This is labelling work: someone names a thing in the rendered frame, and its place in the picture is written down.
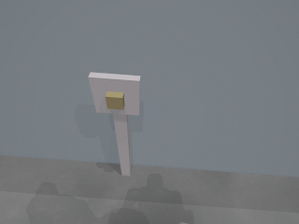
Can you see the panel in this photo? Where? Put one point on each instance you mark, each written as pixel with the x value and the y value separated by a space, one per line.
pixel 100 84

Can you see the button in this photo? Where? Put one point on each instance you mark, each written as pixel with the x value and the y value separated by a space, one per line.
pixel 115 100

